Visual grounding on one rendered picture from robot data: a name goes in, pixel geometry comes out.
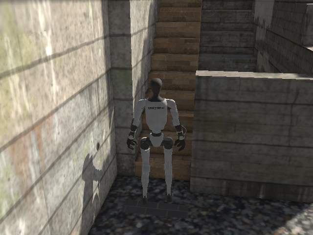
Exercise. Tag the stairs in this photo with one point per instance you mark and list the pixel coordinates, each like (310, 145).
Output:
(175, 61)

